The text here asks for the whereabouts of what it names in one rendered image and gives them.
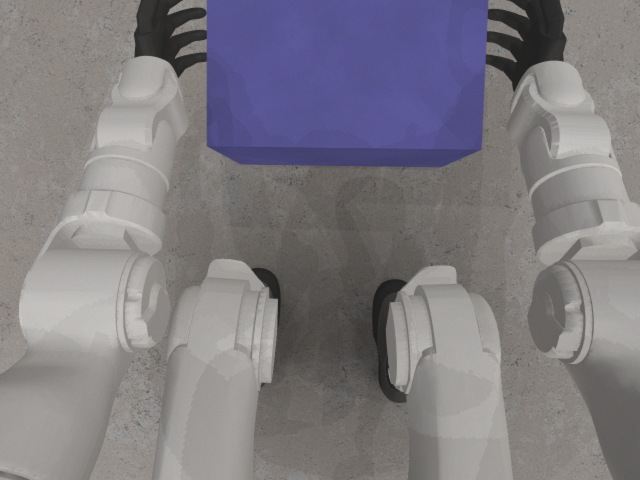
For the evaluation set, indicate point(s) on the robot right forearm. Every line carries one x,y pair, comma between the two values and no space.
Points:
573,179

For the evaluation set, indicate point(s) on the robot left forearm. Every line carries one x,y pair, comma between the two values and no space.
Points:
121,197

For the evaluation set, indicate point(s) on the left robot upper arm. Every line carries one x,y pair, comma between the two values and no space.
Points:
85,315

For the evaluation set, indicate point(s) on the robot left hand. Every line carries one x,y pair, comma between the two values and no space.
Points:
155,27

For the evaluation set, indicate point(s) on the right robot upper arm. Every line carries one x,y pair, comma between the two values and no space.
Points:
586,313

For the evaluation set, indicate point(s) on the left robot foot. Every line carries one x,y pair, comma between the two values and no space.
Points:
269,280

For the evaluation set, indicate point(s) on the robot left shin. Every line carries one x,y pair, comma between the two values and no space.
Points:
181,318

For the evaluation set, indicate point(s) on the carton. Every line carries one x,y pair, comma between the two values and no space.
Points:
394,83

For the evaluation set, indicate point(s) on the robot right hand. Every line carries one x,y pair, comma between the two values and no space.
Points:
542,34

